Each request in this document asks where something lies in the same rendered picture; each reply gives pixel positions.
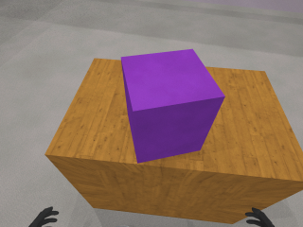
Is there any pedestal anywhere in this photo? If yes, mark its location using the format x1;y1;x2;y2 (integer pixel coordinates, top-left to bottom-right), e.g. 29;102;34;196
45;58;303;224

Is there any left robot hand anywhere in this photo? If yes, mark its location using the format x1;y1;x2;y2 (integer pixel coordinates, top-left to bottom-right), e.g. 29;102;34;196
28;206;59;227

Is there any right robot hand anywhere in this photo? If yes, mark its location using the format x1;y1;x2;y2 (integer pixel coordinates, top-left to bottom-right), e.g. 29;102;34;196
245;207;275;227

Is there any carton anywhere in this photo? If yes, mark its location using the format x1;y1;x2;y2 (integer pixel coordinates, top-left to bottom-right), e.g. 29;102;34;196
120;49;225;164

